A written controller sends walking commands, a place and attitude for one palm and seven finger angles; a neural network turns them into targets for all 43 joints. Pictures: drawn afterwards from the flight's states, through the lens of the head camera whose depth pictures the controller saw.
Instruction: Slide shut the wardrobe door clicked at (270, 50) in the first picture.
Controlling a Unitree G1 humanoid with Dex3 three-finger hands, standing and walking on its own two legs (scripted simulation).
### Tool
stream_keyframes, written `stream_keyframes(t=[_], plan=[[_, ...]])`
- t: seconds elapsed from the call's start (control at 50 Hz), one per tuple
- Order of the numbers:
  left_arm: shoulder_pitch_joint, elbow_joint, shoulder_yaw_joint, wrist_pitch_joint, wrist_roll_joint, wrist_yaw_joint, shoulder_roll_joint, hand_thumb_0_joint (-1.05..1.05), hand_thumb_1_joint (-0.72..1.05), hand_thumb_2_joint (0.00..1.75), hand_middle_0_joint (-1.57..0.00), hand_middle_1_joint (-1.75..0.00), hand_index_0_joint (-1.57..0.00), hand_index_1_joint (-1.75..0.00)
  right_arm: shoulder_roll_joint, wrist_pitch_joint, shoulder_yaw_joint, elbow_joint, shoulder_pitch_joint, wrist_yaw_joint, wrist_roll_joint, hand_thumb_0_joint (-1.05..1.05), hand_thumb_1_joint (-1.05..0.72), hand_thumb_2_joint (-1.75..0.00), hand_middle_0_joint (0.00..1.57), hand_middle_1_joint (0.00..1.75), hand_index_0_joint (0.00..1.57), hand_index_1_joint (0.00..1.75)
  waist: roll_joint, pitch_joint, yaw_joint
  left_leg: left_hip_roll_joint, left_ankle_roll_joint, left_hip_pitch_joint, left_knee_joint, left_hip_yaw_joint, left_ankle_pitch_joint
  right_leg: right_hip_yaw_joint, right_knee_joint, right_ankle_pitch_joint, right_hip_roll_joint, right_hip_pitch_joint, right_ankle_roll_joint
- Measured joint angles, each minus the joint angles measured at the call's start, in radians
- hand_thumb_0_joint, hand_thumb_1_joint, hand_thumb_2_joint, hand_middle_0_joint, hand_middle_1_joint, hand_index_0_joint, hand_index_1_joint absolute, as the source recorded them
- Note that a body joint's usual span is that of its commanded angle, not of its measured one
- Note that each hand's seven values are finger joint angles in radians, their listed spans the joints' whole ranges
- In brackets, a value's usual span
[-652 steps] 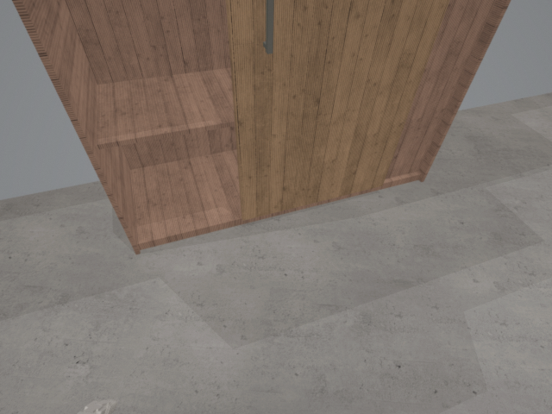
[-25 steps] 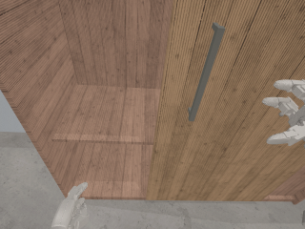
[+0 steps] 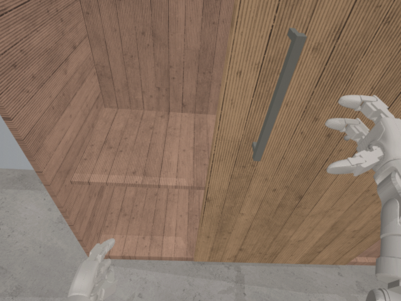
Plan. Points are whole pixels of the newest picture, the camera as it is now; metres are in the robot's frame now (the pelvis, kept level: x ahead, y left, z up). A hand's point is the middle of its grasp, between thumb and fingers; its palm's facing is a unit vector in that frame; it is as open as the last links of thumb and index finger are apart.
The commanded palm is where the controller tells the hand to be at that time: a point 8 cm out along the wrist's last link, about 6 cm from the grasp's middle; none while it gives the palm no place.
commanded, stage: move the hooked fingers beside the handle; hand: right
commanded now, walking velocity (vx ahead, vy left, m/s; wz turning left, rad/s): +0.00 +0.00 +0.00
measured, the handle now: (271, 104) +0.45 -0.12 +0.20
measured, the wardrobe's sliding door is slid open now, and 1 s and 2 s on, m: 0.47 0.47 0.47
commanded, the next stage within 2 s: feel for the door with the fingertips in 1.64 s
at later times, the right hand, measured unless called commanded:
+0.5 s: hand (315, 123) +0.40 -0.20 +0.20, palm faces +0.02 +1.00 -0.02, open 14.0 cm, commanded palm +0.38 -0.24 +0.20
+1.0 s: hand (311, 121) +0.41 -0.19 +0.20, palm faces +0.06 +1.00 -0.03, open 14.0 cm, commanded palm +0.39 -0.22 +0.19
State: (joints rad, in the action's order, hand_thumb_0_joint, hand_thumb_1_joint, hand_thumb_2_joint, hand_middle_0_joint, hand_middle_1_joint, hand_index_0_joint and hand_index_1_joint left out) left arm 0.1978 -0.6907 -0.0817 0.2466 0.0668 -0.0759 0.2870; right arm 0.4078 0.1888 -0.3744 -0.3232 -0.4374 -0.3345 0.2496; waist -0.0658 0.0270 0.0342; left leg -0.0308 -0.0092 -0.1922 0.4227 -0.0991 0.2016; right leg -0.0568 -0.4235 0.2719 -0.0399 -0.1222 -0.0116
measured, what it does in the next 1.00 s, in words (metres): stands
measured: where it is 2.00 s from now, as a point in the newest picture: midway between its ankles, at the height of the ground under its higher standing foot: outside the picture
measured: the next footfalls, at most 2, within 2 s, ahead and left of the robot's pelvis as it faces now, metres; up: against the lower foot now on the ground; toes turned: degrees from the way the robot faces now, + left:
none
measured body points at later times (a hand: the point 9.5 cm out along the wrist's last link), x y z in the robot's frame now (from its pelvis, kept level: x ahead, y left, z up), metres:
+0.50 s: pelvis +0.00 -0.01 +0.00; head +0.00 +0.02 +0.45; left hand +0.16 +0.23 -0.09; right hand +0.39 -0.25 +0.21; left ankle +0.02 +0.11 -0.74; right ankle -0.03 -0.12 -0.74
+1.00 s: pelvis +0.00 -0.01 +0.00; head -0.01 +0.01 +0.45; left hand +0.14 +0.22 -0.11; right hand +0.40 -0.25 +0.21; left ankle +0.02 +0.11 -0.74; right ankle -0.03 -0.12 -0.74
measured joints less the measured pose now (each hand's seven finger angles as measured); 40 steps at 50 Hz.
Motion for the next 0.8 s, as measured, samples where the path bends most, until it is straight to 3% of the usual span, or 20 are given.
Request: stream_keyframes(t=[0.54, 0.8], plan=[[0.021, -0.033, 0.008, -0.033, -0.007, -0.004, -0.011, 0.02, 0.90, 0.90, -0.21, -0.30, -0.20, -0.30, -0.062, -0.019, 0.092, -0.179, -0.177, 0.119, -0.054, -0.01, 0.50, -0.30, 0.31, 1.20, 0.30, 1.20, 0.012, -0.007, -0.025, -0.005, 0.008, -0.018, -0.016, 0.012, -0.011, -0.011, 0.018, -0.007, 0.007, -0.012, 0.008], [0.053, -0.068, 0.021, -0.024, -0.004, 0.005, -0.010, 0.02, 0.91, 0.90, -0.21, -0.29, -0.20, -0.30, -0.083, -0.073, 0.138, -0.271, -0.241, 0.164, -0.064, -0.01, 0.50, -0.30, 0.35, 1.26, 0.32, 1.23, 0.013, -0.006, -0.009, -0.015, 0.011, -0.019, -0.017, -0.001, -0.013, 0.003, 0.012, -0.011, 0.016, -0.024, 0.012]])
